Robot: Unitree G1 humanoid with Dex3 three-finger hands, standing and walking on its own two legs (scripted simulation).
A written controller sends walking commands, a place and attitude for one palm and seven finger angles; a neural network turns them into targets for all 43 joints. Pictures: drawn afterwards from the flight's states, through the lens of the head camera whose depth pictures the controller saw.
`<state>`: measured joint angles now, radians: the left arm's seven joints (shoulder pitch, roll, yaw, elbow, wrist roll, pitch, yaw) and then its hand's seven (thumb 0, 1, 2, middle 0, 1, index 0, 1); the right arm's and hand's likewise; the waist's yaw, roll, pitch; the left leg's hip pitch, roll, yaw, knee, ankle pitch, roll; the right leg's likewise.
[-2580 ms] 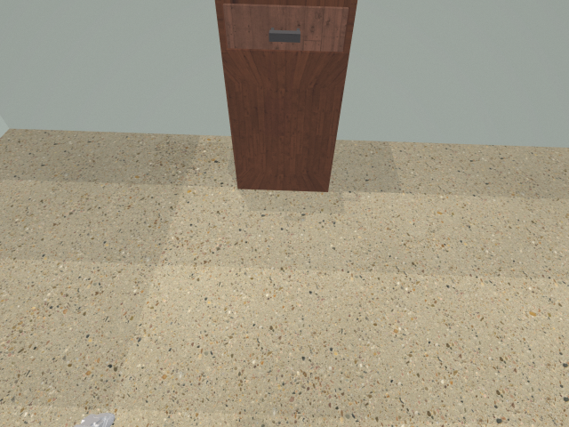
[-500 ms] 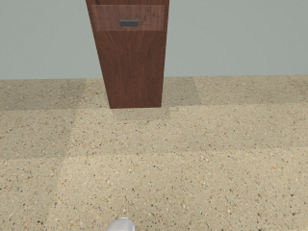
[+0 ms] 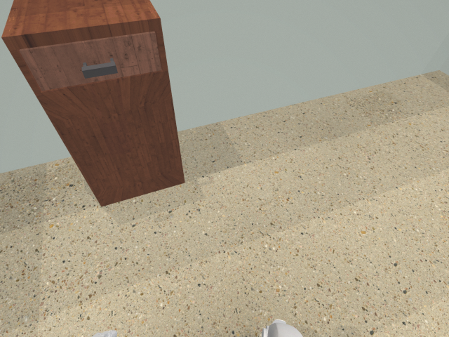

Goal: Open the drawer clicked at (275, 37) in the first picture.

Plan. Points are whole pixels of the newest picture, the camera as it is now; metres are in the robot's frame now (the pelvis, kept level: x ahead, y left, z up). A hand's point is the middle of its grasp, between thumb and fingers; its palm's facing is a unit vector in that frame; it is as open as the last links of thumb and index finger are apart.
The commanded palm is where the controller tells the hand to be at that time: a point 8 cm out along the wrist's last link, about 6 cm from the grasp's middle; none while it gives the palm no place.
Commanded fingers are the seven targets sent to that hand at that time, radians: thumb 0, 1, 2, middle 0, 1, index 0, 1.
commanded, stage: walk to a spot facing it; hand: left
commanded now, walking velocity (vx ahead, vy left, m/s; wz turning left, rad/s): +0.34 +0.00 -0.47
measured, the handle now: (99, 66) +0.90 +0.46 +0.01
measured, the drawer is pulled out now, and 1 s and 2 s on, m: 0.00 0.00 0.00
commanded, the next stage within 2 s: turn to face it in 0.22 s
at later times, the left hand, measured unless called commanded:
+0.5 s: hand (159, 291) +0.25 +0.16 -0.18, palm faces -0.06 -0.98 -0.19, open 7.2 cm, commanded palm none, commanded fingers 0.00 0.90 0.90 -0.20 -0.30 -0.20 -0.30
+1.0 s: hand (152, 260) +0.31 +0.19 -0.16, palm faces +0.19 -0.95 -0.24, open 7.4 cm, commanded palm none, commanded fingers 0.00 0.90 0.90 -0.20 -0.30 -0.20 -0.30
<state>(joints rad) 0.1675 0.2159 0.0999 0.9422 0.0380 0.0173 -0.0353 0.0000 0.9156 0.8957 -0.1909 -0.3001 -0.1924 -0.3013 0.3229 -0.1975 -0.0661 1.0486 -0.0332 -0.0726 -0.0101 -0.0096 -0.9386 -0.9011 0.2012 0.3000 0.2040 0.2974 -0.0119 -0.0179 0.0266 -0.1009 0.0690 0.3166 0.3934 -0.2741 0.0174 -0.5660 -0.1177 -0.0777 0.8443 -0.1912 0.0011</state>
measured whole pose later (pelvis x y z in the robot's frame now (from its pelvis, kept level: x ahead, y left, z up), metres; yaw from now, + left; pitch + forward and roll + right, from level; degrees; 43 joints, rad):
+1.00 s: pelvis +0.24 -0.03 +0.00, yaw +9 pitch +1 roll -1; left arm 0.16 0.20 0.08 0.93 0.01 0.04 0.02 0.00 0.91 0.89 -0.20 -0.30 -0.20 -0.30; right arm 0.23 -0.19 -0.07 0.95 -0.03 0.04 0.01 0.01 -0.91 -0.90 0.20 0.30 0.21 0.30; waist -0.04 0.02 0.04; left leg -0.36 -0.06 -0.08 0.47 -0.12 0.05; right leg -0.38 -0.03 0.00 0.80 -0.42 0.06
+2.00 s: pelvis +0.35 -0.02 -0.01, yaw +24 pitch -2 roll +0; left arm 0.21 0.16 0.05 1.03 0.02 -0.06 0.00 0.00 0.91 0.89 -0.20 -0.30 -0.20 -0.30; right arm 0.36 -0.18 -0.05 1.14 -0.02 0.00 0.00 0.01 -0.92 -0.90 0.20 0.30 0.20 0.30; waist -0.01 0.03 0.07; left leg -0.30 0.06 0.04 1.10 -0.45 0.02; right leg -0.30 -0.05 -0.16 0.60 -0.26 -0.04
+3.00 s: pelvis +0.47 +0.08 -0.02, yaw +24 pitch -2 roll +0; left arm 0.16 0.18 0.04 0.96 0.01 0.04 0.06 0.00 0.91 0.89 -0.20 -0.30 -0.20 -0.30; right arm 0.19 -0.21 -0.06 0.92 -0.02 0.02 -0.02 0.01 -0.91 -0.90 0.20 0.30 0.20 0.30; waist -0.01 -0.01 0.06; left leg -0.24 0.01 0.07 0.63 -0.32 0.01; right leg -0.38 -0.10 -0.08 0.65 -0.27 0.01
